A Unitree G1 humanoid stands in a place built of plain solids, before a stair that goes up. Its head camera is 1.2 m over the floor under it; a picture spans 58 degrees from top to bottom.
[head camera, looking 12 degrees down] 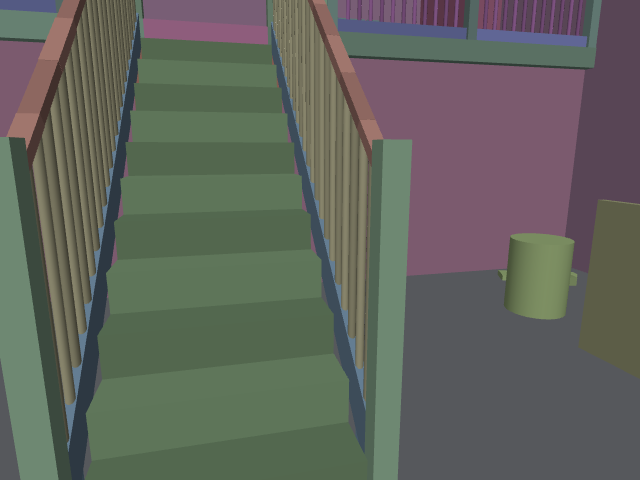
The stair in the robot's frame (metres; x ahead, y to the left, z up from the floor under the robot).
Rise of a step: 0.18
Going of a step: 0.22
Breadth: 0.90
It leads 14 degrees to the left of straight ahead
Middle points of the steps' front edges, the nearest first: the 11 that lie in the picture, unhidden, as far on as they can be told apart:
1.37 0.33 0.35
1.58 0.38 0.53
1.79 0.43 0.70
2.00 0.48 0.88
2.22 0.53 1.06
2.43 0.58 1.23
2.64 0.63 1.41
2.85 0.69 1.58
3.06 0.74 1.76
3.27 0.79 1.94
3.48 0.84 2.11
